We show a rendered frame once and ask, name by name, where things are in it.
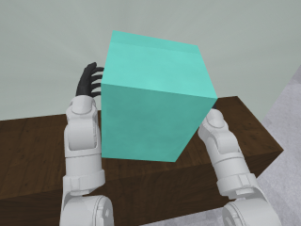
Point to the pedestal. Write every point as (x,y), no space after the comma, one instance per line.
(33,164)

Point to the left robot forearm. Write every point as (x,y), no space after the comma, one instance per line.
(83,148)

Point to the robot left hand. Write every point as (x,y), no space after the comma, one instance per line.
(85,86)

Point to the right robot upper arm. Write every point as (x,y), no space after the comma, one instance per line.
(249,212)

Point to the carton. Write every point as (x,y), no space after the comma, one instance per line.
(155,94)

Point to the right robot forearm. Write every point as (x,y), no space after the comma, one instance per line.
(232,172)

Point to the left robot upper arm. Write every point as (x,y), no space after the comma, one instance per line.
(88,211)

